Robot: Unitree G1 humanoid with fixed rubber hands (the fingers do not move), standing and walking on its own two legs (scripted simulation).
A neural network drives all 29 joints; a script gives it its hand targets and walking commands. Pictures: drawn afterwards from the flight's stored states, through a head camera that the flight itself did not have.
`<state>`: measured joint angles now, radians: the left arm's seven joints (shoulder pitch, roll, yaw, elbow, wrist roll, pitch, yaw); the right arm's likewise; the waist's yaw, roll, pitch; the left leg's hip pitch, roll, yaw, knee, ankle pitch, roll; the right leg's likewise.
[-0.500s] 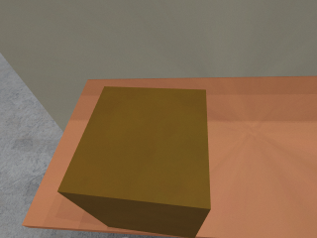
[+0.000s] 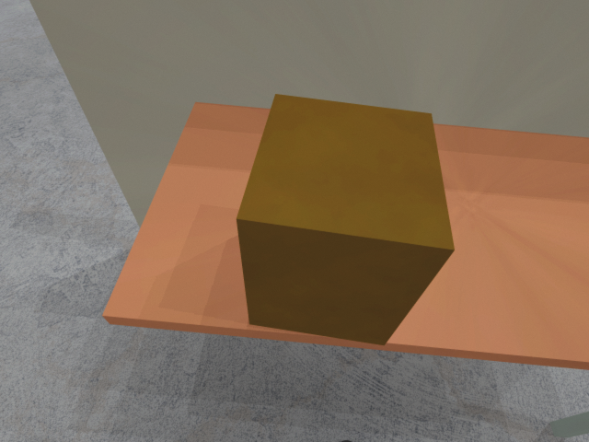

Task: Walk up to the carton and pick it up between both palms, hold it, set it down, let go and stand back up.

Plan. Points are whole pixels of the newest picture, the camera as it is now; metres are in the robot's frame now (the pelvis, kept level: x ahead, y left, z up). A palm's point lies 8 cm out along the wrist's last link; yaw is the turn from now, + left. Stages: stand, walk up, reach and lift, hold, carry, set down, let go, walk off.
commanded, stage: walk up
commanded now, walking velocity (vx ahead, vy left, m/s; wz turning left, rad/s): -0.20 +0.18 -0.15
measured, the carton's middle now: (333, 227) +0.39 -0.03 +0.08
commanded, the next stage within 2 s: none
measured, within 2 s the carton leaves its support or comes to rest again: neither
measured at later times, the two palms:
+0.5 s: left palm out of the picture -0.07 +0.35 -0.14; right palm out of the picture -0.07 -0.15 -0.09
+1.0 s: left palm out of the picture -0.04 +0.20 -0.13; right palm out of the picture -0.07 -0.23 -0.15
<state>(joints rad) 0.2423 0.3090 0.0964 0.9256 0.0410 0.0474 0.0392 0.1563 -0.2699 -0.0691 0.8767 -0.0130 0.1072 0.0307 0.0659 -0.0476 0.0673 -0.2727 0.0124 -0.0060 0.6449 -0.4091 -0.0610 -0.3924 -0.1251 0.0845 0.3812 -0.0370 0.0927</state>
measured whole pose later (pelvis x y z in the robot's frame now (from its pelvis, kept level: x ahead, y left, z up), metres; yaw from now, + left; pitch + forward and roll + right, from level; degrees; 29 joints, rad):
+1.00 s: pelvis -0.04 -0.01 +0.01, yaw -2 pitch +0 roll +0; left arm 0.27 0.11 -0.02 1.13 0.01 -0.03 0.04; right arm 0.30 -0.19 -0.01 1.11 -0.01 0.01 -0.01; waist -0.02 0.07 0.02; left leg -0.18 0.07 0.00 0.41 -0.22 0.01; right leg -0.15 0.04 -0.06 0.35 -0.21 -0.05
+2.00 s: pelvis -0.05 +0.02 +0.01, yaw -2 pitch -2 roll +0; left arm 0.30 0.13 -0.01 1.17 0.01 -0.01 0.04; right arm 0.33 -0.12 0.00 1.19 -0.01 0.00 -0.04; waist 0.00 -0.01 0.05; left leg -0.13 0.02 0.03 0.38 -0.22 -0.01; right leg -0.13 -0.01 -0.03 0.38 -0.21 0.00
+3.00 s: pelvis -0.04 +0.02 +0.01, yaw -4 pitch -1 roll +0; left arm 0.31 0.12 -0.01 1.14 0.01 -0.02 0.04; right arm 0.32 -0.11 0.00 1.16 -0.01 -0.01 -0.04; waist 0.00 0.00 0.05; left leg -0.15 0.04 0.06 0.39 -0.23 -0.01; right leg -0.16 0.01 0.00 0.39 -0.21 -0.01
